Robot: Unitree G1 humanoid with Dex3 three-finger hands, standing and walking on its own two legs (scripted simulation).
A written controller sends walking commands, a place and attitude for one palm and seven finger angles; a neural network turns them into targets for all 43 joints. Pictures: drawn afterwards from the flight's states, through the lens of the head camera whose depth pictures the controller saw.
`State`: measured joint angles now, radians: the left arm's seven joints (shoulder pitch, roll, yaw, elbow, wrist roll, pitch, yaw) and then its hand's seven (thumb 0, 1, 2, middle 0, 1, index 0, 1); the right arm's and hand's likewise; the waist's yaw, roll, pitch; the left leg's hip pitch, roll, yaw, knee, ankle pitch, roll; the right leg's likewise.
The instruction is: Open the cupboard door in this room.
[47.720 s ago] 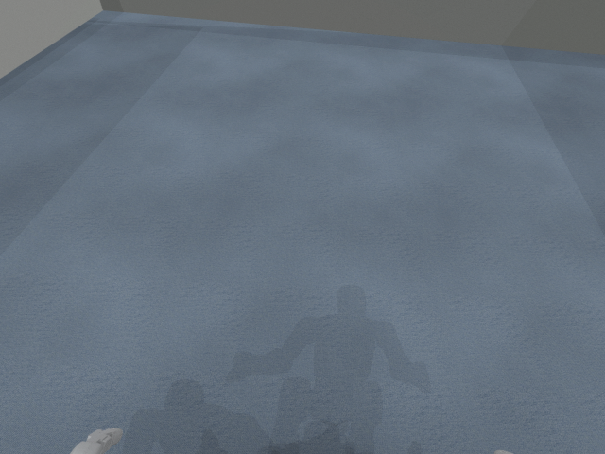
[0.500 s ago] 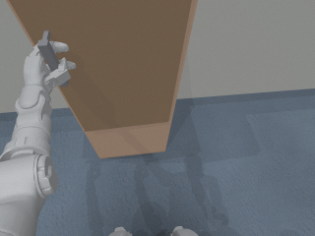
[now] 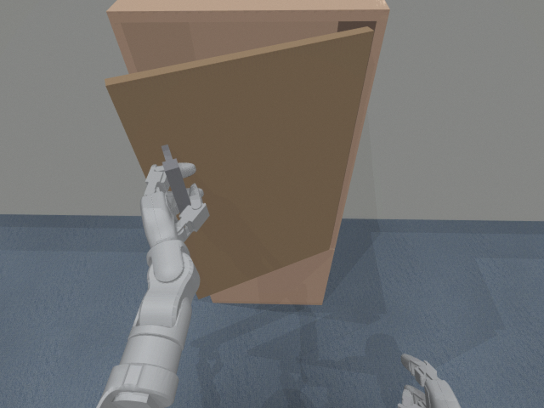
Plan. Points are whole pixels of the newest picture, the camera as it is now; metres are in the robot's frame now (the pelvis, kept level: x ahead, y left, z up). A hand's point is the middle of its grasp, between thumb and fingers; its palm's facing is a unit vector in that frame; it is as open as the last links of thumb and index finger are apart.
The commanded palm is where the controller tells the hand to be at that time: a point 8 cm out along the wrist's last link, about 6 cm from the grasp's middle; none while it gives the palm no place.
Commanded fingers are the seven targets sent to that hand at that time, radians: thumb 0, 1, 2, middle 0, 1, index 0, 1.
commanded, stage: pull the door open along its arc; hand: left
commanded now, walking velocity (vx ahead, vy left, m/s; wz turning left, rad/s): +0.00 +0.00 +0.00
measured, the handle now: (178, 188) +0.42 +0.16 +0.10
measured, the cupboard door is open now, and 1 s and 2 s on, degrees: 24 43 48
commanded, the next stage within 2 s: open thumb and fingers to let go in 0.36 s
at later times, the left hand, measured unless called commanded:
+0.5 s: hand (257, 267) +0.28 +0.03 +0.10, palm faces +0.31 -0.95 -0.03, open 5.7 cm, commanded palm +0.24 +0.08 +0.10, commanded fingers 0.00 0.69 0.81 -0.38 -1.33 -0.38 -1.33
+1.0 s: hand (242, 259) +0.29 +0.05 +0.10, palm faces +0.35 -0.94 -0.02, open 12.8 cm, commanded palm +0.24 +0.08 +0.10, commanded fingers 0.00 -0.50 0.30 -0.25 -0.90 -0.25 -0.90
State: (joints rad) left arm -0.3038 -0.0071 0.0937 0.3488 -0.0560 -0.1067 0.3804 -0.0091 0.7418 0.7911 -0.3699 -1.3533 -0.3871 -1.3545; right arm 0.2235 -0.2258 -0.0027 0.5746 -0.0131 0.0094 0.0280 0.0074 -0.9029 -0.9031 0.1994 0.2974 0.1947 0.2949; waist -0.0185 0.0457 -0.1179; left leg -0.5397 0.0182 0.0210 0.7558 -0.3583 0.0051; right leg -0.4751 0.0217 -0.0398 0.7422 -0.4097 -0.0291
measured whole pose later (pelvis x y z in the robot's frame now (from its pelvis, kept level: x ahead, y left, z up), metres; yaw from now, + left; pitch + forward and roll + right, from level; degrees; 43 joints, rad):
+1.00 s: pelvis +0.00 -0.02 +0.00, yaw +3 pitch +1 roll +0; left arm 0.03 -0.09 -0.27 0.00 0.05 0.03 0.58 0.00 -0.31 0.38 -0.31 -1.20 -0.31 -1.20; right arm 0.15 -0.18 0.01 0.60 -0.04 0.07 0.00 0.01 -0.90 -0.90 0.20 0.30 0.20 0.30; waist 0.00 0.05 -0.05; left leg -0.39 0.01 -0.03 0.71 -0.34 -0.02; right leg -0.31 0.01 -0.09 0.71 -0.42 -0.05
